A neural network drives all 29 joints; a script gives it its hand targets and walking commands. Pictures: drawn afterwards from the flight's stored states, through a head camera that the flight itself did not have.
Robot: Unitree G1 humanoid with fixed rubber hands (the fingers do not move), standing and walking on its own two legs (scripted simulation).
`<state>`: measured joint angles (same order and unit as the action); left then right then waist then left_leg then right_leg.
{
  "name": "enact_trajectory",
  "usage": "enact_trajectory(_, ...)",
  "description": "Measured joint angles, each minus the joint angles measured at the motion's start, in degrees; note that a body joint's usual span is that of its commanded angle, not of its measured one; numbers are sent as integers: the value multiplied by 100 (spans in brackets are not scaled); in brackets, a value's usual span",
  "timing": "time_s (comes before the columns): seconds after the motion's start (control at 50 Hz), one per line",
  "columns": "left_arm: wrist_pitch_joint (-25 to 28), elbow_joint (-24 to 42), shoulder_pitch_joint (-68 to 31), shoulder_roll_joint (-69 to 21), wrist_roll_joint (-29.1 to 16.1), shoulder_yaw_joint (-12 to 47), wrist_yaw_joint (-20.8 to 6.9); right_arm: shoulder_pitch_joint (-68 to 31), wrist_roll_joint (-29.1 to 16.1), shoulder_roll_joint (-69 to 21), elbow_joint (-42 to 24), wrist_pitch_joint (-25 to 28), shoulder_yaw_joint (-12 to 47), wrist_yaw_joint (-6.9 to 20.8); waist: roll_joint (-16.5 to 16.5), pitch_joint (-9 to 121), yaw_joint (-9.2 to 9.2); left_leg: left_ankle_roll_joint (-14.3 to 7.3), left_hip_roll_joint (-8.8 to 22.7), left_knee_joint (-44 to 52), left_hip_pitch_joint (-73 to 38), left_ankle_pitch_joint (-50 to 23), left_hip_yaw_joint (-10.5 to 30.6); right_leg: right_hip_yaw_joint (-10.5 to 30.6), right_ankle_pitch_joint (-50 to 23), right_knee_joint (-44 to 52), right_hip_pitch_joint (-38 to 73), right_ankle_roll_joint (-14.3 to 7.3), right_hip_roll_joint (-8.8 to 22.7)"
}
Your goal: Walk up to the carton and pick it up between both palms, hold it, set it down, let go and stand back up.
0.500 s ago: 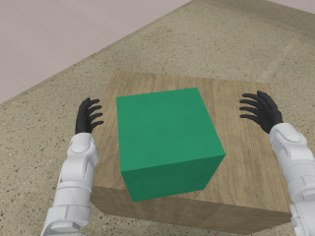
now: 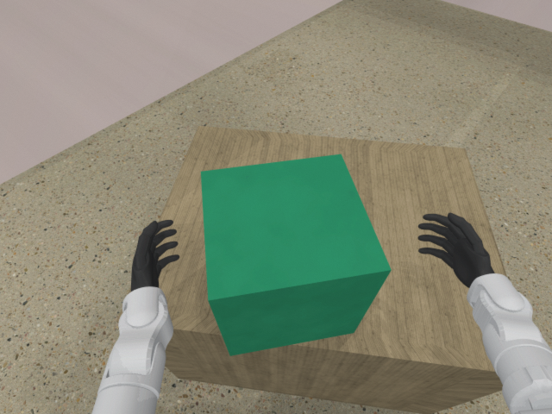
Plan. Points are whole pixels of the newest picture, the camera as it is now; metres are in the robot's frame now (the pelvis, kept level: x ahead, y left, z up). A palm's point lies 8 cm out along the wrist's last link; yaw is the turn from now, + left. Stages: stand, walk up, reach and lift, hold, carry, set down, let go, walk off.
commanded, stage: set down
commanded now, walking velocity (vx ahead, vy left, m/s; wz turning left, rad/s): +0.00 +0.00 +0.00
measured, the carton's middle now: (283, 258) +0.39 +0.02 -0.08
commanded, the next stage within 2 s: none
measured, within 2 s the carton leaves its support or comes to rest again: neither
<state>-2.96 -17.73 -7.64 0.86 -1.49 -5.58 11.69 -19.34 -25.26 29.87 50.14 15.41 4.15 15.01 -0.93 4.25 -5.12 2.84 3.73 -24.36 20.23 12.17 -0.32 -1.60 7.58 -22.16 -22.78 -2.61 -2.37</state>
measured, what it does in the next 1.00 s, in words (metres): stands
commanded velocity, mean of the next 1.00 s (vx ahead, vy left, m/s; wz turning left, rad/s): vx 0.00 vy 0.00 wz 0.00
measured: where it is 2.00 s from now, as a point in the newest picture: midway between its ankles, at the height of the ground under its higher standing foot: outside the picture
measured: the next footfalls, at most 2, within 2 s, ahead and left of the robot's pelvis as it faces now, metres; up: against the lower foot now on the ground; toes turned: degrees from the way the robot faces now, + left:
none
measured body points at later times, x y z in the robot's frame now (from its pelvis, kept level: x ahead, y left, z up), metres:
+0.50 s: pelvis +0.01 +0.01 -0.01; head +0.05 +0.00 +0.44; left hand +0.26 +0.20 -0.01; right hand +0.29 -0.27 -0.03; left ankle -0.01 +0.15 -0.74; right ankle +0.03 -0.09 -0.74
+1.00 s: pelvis +0.01 +0.00 -0.01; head +0.03 +0.01 +0.44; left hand +0.22 +0.20 -0.04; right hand +0.22 -0.27 -0.06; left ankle -0.01 +0.15 -0.74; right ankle +0.03 -0.09 -0.74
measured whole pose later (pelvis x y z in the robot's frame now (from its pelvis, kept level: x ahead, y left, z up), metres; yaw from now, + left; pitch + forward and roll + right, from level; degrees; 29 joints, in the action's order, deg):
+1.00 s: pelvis +0.01 +0.00 -0.01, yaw +0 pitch +3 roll +0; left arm 14.4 -23.2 11.8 1.2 -1.2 -0.2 12.3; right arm 2.9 -26.6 25.0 57.0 34.5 7.7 17.0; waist 0.3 1.0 -2.3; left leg 2.5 3.4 -33.0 16.7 19.0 -0.6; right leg -1.1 15.2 -32.7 -20.3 -2.3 -2.0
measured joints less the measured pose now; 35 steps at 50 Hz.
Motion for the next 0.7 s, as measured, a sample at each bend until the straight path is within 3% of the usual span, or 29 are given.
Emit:
enact_trajectory(0.16,420,-185,280,-34,-83,287,177,286,-156,14,178,319,103,159,36,21,-19,-23,-10,-186,46,128,-78,80,122,-235,-98,24,10)
enact_trajectory(0.7,1617,-429,1568,-94,-47,572,208,1679,-306,-201,714,1746,323,263,10,-175,174,-68,-36,-763,-63,578,-123,137,598,-904,-55,67,39)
